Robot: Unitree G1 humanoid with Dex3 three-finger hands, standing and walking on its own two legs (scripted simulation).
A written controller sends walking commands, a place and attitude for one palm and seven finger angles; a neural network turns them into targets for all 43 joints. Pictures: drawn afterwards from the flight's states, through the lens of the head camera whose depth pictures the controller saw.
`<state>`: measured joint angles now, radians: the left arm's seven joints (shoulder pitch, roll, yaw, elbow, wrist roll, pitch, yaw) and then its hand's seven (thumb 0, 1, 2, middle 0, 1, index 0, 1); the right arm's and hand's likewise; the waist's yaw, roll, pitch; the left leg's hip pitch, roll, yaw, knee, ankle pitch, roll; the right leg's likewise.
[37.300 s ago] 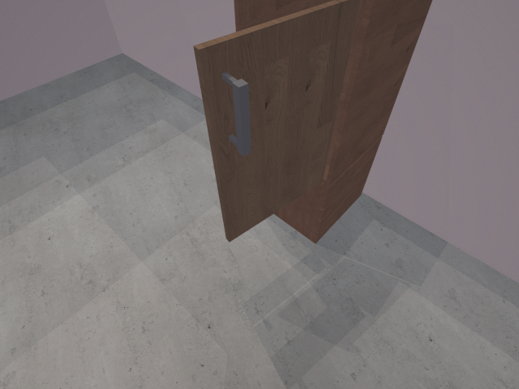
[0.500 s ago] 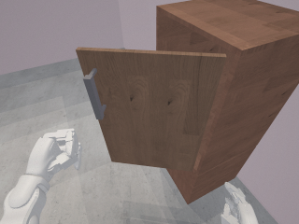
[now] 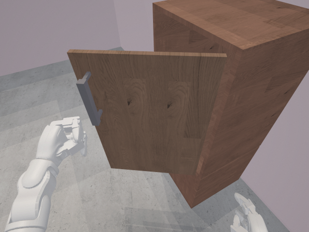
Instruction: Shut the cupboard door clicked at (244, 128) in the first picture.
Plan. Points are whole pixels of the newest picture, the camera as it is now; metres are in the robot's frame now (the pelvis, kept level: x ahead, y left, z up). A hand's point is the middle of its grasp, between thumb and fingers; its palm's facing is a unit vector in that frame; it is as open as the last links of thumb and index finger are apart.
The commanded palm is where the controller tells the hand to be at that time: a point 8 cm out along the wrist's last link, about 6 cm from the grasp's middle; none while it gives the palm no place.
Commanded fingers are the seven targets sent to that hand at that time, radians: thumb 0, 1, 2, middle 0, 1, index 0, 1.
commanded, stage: bring the fist close to the handle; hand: left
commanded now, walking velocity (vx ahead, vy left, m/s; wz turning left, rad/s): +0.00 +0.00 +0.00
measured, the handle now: (92, 99) +0.44 +0.22 +0.12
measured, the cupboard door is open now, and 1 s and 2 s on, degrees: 56 56 43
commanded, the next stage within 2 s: push the door shut along its arc in 0.86 s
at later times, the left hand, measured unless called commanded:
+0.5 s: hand (88, 121) +0.35 +0.20 +0.13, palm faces +0.00 -1.00 -0.05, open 3.1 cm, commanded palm +0.32 +0.24 +0.13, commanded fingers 0.00 0.90 0.90 -1.30 -1.50 -1.30 -1.50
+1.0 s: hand (88, 122) +0.35 +0.20 +0.12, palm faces +0.00 -1.00 -0.04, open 3.1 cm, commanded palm +0.33 +0.25 +0.13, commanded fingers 0.00 0.90 0.90 -1.30 -1.50 -1.30 -1.50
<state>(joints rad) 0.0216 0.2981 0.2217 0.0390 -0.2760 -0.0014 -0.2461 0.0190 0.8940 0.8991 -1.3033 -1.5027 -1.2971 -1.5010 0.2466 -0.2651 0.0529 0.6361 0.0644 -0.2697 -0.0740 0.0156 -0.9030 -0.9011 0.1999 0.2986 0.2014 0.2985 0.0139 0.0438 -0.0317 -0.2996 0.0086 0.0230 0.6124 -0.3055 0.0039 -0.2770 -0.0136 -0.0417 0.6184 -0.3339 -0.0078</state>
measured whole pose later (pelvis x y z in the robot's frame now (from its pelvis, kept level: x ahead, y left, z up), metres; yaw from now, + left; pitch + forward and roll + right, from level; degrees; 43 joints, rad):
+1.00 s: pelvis +0.02 +0.00 +0.00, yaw +0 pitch +2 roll +0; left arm -0.19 0.32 0.24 0.28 -0.26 -0.03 -0.25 0.02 0.89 0.90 -1.30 -1.50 -1.30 -1.50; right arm 0.23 -0.26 0.04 0.63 0.07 -0.18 -0.07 0.01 -0.90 -0.90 0.20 0.30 0.20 0.30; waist -0.01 0.04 -0.04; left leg -0.33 0.01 0.03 0.62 -0.33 0.01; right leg -0.30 -0.01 -0.04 0.62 -0.35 0.00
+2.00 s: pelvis +0.00 +0.01 -0.01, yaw +0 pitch +7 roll +0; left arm -0.81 0.46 0.22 1.01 -0.22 -0.20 -0.47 0.02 0.90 0.91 -1.30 -1.50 -1.29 -1.50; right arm 0.35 -0.30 0.03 0.69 0.05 -0.11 -0.06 0.01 -0.90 -0.90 0.20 0.30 0.20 0.30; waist -0.10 0.02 -0.03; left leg -0.52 0.00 0.02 0.72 -0.34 0.02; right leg -0.49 -0.02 -0.04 0.72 -0.36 0.00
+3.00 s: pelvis +0.00 +0.01 -0.03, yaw -1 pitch +17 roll -2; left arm -1.27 0.50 0.23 1.30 -0.16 -0.11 -0.46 0.01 0.86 0.95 -1.30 -1.50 -1.30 -1.50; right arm 0.40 -0.31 0.02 0.75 0.00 -0.11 -0.05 0.01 -0.90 -0.90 0.20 0.30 0.20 0.30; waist -0.20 0.03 -0.05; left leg -0.79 0.03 0.01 0.87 -0.38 0.02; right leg -0.74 0.00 -0.05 0.82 -0.38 0.00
